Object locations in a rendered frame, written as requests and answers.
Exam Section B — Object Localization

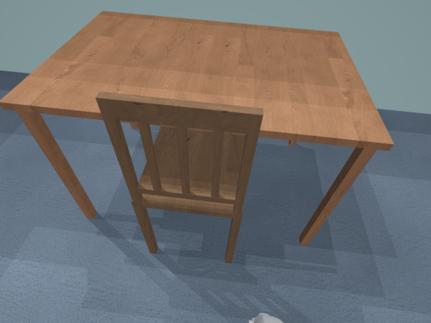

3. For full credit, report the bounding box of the table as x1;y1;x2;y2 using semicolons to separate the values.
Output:
0;11;394;245

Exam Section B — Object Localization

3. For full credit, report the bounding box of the chair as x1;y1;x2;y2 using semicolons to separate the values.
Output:
96;92;263;263

